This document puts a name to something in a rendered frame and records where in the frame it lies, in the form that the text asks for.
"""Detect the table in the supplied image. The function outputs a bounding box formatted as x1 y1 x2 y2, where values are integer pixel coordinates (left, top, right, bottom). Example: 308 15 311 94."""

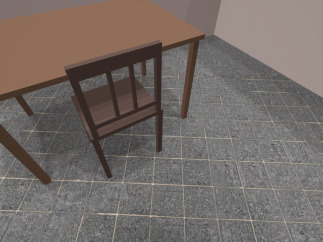
0 0 205 185

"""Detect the chair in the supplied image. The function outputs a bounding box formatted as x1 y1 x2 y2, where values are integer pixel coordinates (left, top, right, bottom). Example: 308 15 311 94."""
64 40 163 179

